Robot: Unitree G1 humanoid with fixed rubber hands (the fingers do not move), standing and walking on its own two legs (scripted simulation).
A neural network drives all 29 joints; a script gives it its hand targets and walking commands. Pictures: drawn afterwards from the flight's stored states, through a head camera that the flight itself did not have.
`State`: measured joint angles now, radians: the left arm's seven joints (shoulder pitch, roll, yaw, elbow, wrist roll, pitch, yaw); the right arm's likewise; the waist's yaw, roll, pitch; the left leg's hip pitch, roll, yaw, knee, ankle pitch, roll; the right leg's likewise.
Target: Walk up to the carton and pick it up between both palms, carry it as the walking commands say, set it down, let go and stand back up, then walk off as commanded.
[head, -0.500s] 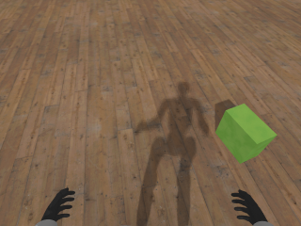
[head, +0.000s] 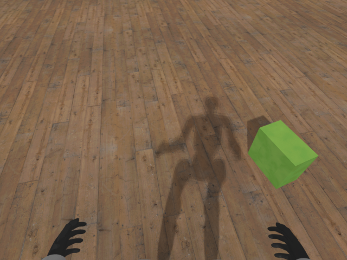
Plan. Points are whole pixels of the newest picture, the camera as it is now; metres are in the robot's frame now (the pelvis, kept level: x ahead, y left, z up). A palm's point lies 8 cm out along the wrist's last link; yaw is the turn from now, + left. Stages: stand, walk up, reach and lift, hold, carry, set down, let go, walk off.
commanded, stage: stand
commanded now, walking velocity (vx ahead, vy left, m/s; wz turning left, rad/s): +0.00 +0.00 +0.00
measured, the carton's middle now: (278, 154) +0.78 -0.63 -0.61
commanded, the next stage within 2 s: walk up in 0.64 s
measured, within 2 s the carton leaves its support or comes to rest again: neither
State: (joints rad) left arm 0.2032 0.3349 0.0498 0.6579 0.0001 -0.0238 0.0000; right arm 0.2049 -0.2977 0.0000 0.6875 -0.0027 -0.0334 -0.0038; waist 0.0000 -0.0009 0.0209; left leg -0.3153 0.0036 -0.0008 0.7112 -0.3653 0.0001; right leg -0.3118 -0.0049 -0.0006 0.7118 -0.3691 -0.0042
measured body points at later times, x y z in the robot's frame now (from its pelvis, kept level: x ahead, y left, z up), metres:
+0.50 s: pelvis -0.01 +0.00 +0.00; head -0.01 +0.00 +0.45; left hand +0.14 +0.29 -0.08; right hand +0.13 -0.27 -0.10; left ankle +0.01 +0.12 -0.72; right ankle +0.01 -0.12 -0.72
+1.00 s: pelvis +0.00 -0.01 +0.00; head +0.00 -0.02 +0.45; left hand +0.14 +0.29 -0.09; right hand +0.11 -0.30 -0.10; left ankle +0.01 +0.12 -0.72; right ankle +0.01 -0.12 -0.69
